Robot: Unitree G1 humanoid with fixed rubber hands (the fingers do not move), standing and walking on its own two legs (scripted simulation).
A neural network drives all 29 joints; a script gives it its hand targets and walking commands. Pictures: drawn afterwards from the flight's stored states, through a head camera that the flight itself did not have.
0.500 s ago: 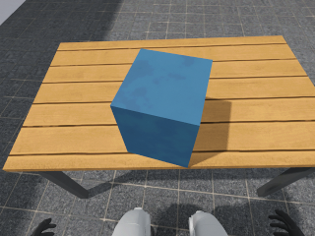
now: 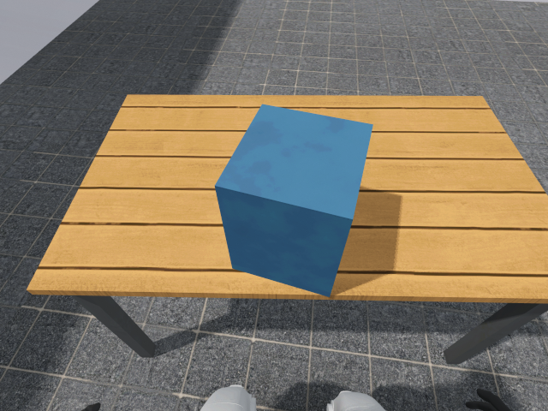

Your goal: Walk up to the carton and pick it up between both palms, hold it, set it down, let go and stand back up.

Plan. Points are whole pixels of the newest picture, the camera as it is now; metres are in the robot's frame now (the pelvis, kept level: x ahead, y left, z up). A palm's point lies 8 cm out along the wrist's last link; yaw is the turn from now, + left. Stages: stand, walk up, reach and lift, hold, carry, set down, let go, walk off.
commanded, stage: walk up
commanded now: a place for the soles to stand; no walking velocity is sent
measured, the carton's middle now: (296, 202) +0.46 -0.01 -0.01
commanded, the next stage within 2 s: reach and lift in 1.42 s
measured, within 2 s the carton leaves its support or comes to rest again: neither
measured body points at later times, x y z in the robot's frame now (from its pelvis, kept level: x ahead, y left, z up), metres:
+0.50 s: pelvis +0.05 -0.02 +0.03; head +0.05 -0.01 +0.48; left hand +0.13 +0.28 -0.11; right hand +0.12 -0.32 -0.10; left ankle +0.06 +0.11 -0.70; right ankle +0.04 -0.14 -0.70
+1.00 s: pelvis +0.07 -0.03 +0.04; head +0.08 -0.02 +0.49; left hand +0.18 +0.26 -0.09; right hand +0.16 -0.33 -0.09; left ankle +0.06 +0.11 -0.70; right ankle +0.04 -0.14 -0.70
